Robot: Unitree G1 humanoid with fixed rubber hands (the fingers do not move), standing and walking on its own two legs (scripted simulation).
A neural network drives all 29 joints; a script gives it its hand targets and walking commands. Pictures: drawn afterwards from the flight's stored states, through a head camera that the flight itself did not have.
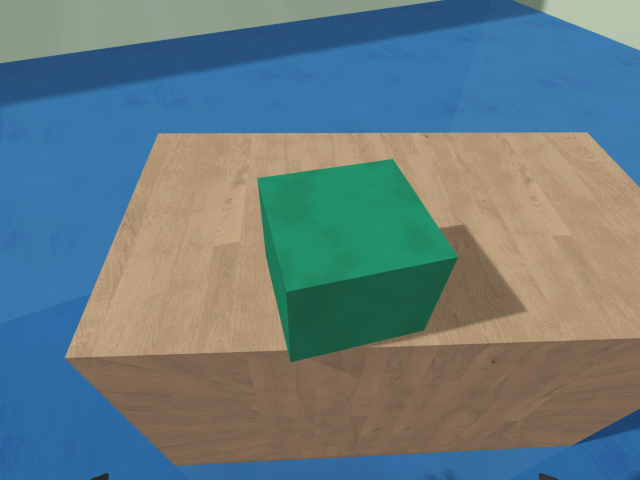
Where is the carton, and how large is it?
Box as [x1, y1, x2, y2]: [257, 159, 457, 361]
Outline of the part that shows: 392,159 257,178 266,258 290,361 424,329 457,256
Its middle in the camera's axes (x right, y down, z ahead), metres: +0.04 +0.02 +0.60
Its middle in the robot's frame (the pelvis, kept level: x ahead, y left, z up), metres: +0.45 -0.04 +0.01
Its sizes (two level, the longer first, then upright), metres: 0.222 0.215 0.185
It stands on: a pedestal, 0.67 m high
